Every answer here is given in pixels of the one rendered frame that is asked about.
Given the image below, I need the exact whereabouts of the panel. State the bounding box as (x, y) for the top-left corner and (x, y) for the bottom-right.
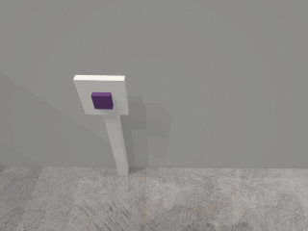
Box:
(73, 75), (129, 176)

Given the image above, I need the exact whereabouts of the button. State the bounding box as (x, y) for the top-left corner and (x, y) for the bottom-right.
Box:
(91, 92), (114, 110)

